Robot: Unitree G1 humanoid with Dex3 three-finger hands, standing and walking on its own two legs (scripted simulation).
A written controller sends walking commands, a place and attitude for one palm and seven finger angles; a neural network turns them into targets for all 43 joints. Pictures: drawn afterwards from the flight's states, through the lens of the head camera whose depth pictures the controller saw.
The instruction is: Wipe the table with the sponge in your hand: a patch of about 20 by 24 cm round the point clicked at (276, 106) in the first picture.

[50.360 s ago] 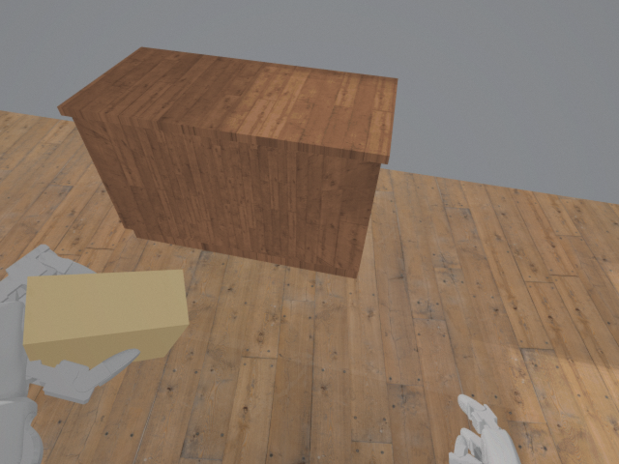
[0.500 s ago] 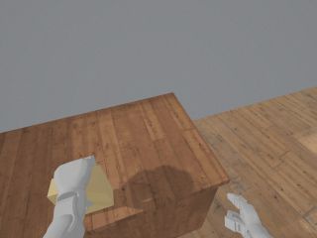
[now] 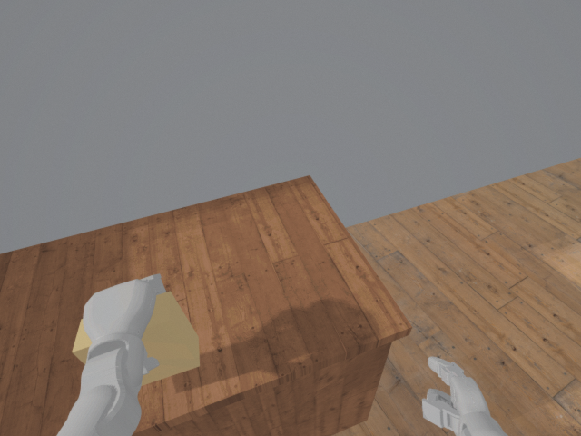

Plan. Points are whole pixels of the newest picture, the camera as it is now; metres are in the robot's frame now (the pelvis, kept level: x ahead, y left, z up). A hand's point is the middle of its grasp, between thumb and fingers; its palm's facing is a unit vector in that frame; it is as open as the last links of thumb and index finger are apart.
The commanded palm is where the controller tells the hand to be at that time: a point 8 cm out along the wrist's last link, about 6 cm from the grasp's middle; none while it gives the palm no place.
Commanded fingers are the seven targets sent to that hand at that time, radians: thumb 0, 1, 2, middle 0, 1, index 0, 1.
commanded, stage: lift the sponge slowly off the table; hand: left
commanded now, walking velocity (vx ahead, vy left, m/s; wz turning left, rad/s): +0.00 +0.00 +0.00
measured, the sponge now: (148, 350) +0.23 +0.26 -0.03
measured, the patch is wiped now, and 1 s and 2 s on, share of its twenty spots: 1.00 1.00 1.00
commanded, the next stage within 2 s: bring the sponge back beside the body in 0.68 s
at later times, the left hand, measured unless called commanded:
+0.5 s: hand (128, 314) +0.24 +0.27 +0.06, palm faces +0.01 -0.14 -0.99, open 9.9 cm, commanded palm +0.22 +0.26 +0.13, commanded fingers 0.00 0.10 1.30 -1.20 -1.60 -1.20 -1.60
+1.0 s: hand (125, 308) +0.25 +0.27 +0.07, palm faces +0.03 -0.14 -0.99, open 9.9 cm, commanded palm +0.21 +0.27 +0.14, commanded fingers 0.00 0.10 1.30 -1.20 -1.60 -1.20 -1.60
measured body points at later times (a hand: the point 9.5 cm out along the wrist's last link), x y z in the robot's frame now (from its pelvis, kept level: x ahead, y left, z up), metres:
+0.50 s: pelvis +0.00 -0.01 +0.00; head -0.02 -0.04 +0.45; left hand +0.24 +0.27 +0.11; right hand +0.25 -0.21 -0.07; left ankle +0.01 +0.07 -0.74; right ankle -0.02 -0.08 -0.74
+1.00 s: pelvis +0.00 +0.00 +0.00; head -0.02 -0.04 +0.45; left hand +0.24 +0.27 +0.12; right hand +0.25 -0.21 -0.08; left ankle +0.01 +0.07 -0.74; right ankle -0.02 -0.08 -0.74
